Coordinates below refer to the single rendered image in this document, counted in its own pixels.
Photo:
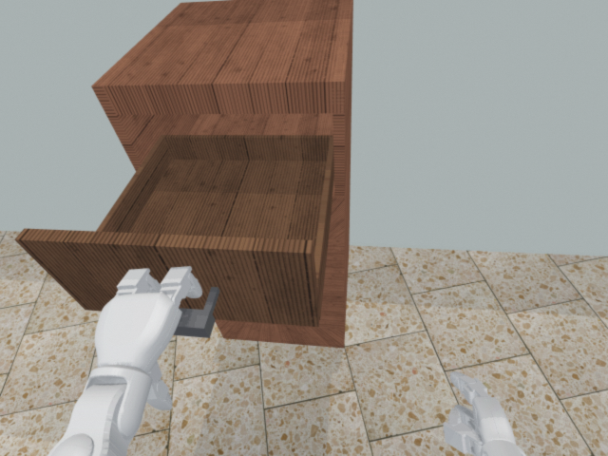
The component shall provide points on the handle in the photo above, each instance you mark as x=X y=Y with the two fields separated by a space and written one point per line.
x=199 y=323

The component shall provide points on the drawer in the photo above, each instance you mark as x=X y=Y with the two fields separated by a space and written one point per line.
x=249 y=213

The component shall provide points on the robot right hand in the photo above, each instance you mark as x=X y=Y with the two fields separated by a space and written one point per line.
x=469 y=430

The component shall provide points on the robot left forearm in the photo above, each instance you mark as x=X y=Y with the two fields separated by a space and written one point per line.
x=108 y=414

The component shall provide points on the robot left hand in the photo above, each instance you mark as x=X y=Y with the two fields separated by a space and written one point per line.
x=137 y=324

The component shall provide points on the cabinet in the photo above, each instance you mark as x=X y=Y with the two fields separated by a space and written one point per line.
x=248 y=67

